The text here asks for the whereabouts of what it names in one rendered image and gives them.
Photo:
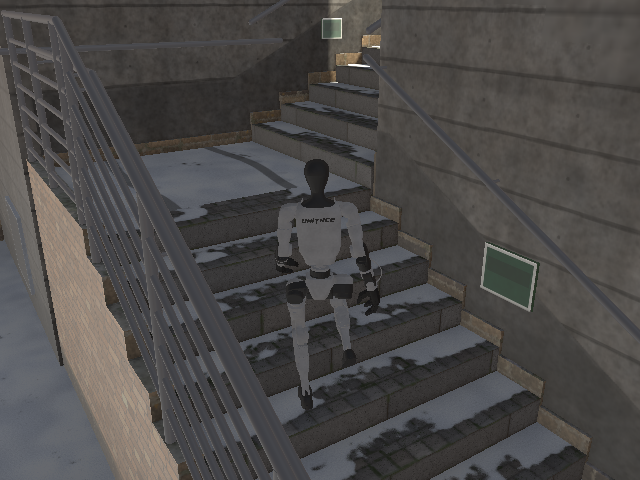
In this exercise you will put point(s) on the stairs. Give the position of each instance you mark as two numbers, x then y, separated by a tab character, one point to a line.
338	124
424	400

